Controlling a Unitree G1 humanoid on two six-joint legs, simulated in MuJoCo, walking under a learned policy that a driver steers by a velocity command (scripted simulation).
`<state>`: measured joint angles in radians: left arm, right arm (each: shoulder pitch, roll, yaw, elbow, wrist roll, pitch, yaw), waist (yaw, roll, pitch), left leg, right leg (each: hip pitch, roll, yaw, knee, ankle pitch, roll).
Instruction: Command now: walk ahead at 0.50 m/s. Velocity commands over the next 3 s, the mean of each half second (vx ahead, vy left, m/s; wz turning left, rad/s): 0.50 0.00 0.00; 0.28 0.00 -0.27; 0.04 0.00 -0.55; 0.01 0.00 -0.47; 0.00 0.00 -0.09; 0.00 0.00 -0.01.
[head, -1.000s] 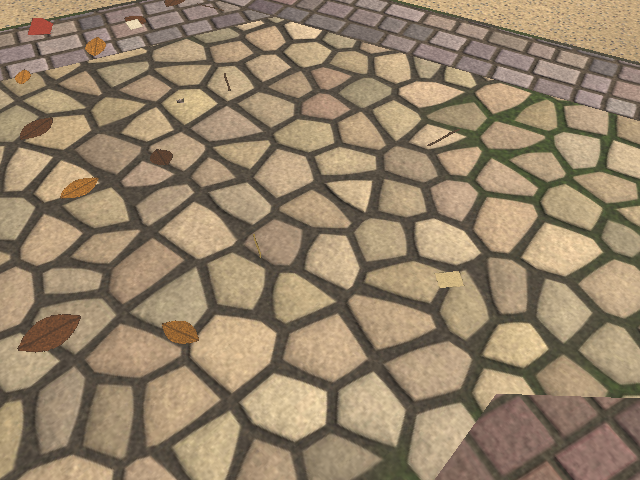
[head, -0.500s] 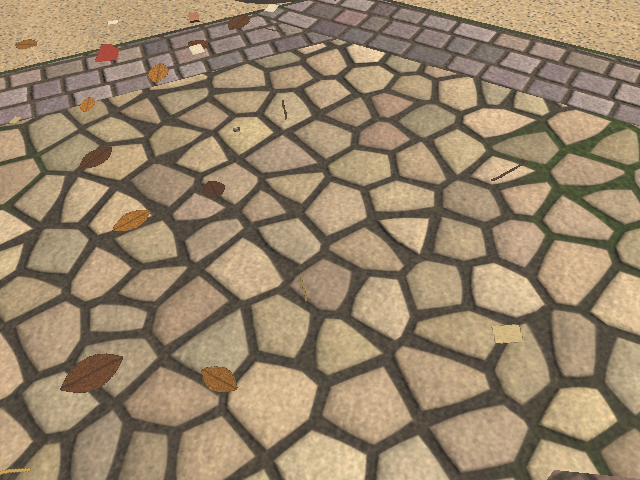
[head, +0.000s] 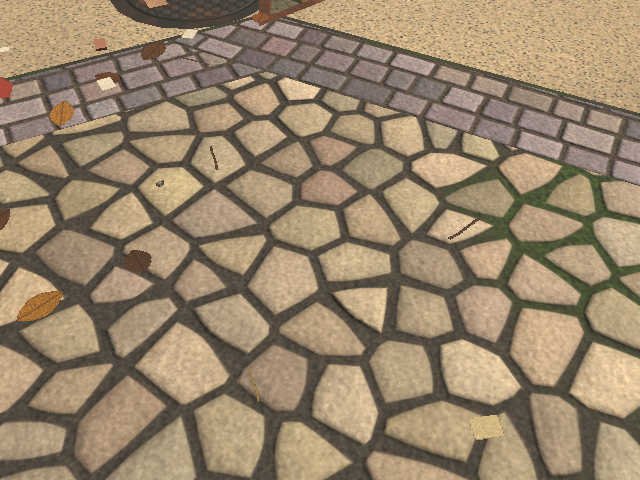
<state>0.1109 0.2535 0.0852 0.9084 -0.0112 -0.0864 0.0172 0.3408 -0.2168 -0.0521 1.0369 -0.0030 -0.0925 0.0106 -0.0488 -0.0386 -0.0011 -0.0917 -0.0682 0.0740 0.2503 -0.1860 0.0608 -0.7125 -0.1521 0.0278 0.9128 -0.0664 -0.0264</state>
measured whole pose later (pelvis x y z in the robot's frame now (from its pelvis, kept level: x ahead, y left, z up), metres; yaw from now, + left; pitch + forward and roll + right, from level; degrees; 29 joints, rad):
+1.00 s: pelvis +0.49 +0.00 -0.01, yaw -11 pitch +2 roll +0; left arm 0.20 0.30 0.10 0.85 -0.02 0.03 0.05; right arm 0.09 -0.24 -0.06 0.90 -0.03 -0.05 -0.02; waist 0.00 -0.03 0.05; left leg -0.37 0.03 0.11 0.42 -0.09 0.04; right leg -0.59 -0.06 0.00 1.09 -0.42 0.04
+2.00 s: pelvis +0.52 -0.03 -0.01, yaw -41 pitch +1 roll -1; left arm 0.18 0.30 0.07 0.67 -0.01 0.05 0.02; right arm 0.15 -0.27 -0.06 0.84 0.00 0.01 -0.02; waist -0.03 -0.02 0.05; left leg -0.23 0.05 0.03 0.45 -0.24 -0.01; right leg -0.37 -0.01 0.05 0.74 -0.39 0.07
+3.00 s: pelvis +0.51 -0.06 -0.01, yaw -42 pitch -2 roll +0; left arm 0.20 0.24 0.03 0.95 0.00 0.01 0.03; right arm 0.21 -0.25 -0.03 1.06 0.00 0.00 -0.04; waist -0.02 0.00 0.04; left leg -0.17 0.07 0.01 0.48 -0.28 -0.06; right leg -0.19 0.02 0.03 0.50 -0.29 -0.01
